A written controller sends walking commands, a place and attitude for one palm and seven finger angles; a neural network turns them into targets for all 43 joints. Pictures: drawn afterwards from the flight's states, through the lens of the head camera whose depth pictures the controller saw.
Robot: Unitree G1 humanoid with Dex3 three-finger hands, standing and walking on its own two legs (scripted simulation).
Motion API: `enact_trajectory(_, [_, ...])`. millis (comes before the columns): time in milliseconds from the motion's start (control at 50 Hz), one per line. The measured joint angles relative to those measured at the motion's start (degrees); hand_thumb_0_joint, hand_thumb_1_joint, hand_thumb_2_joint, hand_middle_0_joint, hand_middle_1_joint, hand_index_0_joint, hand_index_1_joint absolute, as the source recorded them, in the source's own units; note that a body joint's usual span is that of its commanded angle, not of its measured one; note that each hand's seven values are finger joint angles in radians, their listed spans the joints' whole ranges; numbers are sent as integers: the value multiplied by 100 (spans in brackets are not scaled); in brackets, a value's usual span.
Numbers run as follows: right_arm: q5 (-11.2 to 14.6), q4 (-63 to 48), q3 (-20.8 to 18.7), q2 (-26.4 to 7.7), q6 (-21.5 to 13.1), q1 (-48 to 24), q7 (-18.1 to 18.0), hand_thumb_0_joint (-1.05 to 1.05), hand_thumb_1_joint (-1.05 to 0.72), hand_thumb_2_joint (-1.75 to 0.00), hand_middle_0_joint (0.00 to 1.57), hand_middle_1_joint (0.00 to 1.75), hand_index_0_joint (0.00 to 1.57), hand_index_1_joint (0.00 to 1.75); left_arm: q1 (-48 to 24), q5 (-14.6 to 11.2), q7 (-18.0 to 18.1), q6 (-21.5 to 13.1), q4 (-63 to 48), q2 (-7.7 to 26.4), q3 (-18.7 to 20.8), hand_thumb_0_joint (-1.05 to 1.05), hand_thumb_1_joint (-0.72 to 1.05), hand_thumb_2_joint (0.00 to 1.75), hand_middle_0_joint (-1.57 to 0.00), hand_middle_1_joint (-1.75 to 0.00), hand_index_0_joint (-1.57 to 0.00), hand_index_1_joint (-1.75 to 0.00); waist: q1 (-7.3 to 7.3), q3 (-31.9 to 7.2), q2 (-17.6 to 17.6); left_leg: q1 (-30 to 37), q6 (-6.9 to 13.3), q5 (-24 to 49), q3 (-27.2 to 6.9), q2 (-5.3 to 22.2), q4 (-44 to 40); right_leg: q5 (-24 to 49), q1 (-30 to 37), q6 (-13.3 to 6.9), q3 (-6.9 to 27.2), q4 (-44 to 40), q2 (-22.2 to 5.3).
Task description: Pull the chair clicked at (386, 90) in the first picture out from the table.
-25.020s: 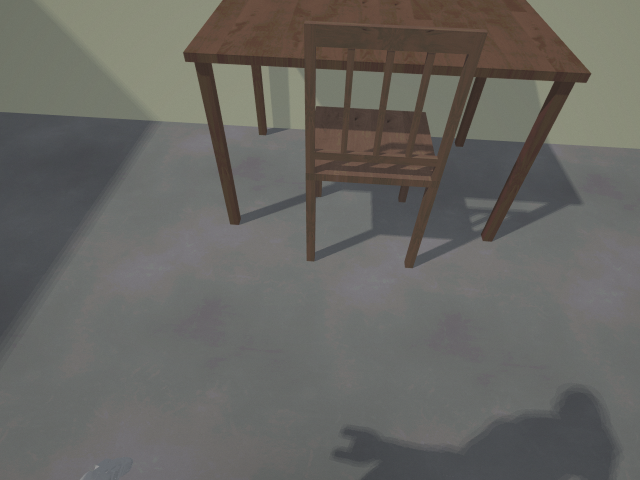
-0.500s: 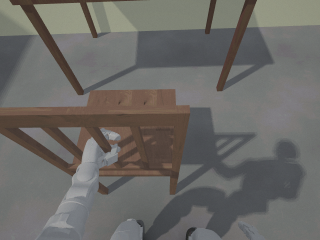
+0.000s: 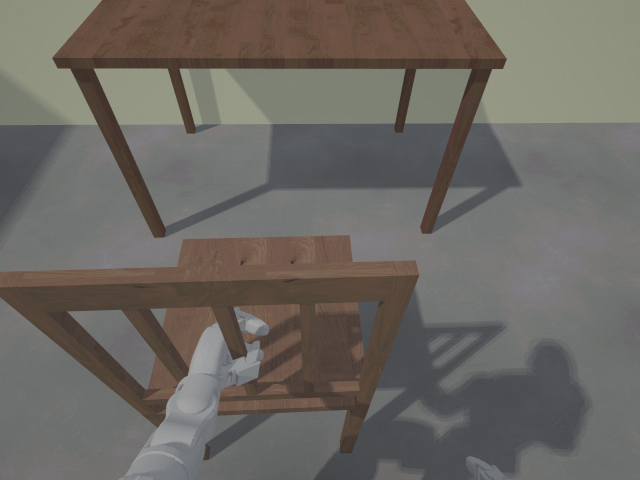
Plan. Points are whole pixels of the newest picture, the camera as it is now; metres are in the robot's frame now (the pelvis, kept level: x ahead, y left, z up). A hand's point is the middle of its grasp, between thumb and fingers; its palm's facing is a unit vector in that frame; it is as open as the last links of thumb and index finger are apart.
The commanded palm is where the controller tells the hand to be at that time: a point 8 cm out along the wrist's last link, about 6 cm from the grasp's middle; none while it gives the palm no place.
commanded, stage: stop walking, hand still on the chair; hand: left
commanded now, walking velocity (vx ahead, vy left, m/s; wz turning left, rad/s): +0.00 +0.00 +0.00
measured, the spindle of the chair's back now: (239, 354) +0.29 +0.14 -0.07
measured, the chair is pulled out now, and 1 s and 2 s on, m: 0.64 0.64 0.64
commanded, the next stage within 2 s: open the thumb and straighten the fingers in 0.20 s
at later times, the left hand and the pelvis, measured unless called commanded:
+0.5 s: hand (249, 359) +0.29 +0.12 -0.07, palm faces -0.04 -0.99 -0.13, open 6.5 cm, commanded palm +0.27 +0.17 -0.05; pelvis +0.01 -0.02 -0.01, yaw +2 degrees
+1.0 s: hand (245, 352) +0.30 +0.13 -0.08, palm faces -0.02 -0.99 -0.14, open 16.8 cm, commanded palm +0.28 +0.18 -0.06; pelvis +0.06 -0.03 -0.04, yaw +3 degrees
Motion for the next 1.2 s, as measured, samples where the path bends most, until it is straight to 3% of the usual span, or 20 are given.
enact_trajectory(120, [-28,50,98,99,-28,-107,30,1,-90,-90,20,30,21,30,79,-16,14,0,-73,-16,8,0,72,85,-39,-136,-50,-145,35,-14,39,19,-18,24,16,11,-92,35,3,77,12,-76,3])
enact_trajectory(320, [-16,1,-120,-309,26,-209,-54,1,-90,-90,20,30,21,30,196,-67,12,60,-61,29,132,1,72,87,-40,-135,-50,-145,5,-111,65,88,-104,3,-42,94,-137,-14,59,20,-47,-74,84])
enact_trajectory(400, [133,-136,-131,-492,-49,-211,143,1,-91,-90,20,30,21,30,433,-256,-190,84,-414,221,285,1,69,84,-42,-137,-50,-145,-267,-349,-70,-403,-116,-116,-173,63,200,-238,-430,-17,-168,389,64])
enact_trajectory(480, [146,-403,-233,-651,-216,-147,209,1,-91,-90,20,30,21,30,693,-282,-352,68,-1052,446,382,1,52,74,-45,-140,-50,-145,-357,-387,-105,-886,-159,-335,-248,92,676,-482,-896,-68,-220,877,104])
enact_trajectory(600, [134,-577,-303,-787,-360,-86,222,1,-91,-90,20,30,20,30,890,-345,-479,378,-1634,567,459,1,4,49,-47,-139,-49,-141,-330,-514,107,-1436,-198,-597,-289,87,1157,-762,-1432,-76,-239,1359,107])
enact_trajectory(700, [108,-663,-256,-688,-478,-75,206,2,-91,-90,20,30,20,30,1219,-461,-580,720,-2130,516,473,0,-29,32,-42,-122,-42,-123,-283,-666,241,-1718,-210,-805,-269,66,1416,-996,-1739,-71,-213,1666,84])
enact_trajectory(800, [60,-730,-181,-538,-596,-78,176,2,-91,-90,20,30,20,30,1658,-448,-627,836,-2770,386,386,0,-45,25,-32,-94,-32,-94,-234,-833,298,-1848,-215,-1017,-270,50,1624,-1224,-1873,-69,-213,1894,65])
enact_trajectory(1020, [8,-1006,-181,-516,-584,-182,144,2,-91,-90,20,30,21,30,2111,-344,-630,1249,-3516,472,449,-1,-53,20,-9,-25,-9,-25,-211,-998,235,-2074,-241,-1322,-379,55,2001,-1527,-2018,-90,-318,2199,72])
enact_trajectory(1200, [-16,-1156,-225,-600,-500,-191,102,2,-91,-90,20,30,21,30,2317,-258,-593,1480,-3867,465,310,-1,-54,20,-2,-4,-2,-5,-234,-1055,168,-2266,-225,-1407,-429,29,2218,-1599,-2158,-68,-361,2352,52])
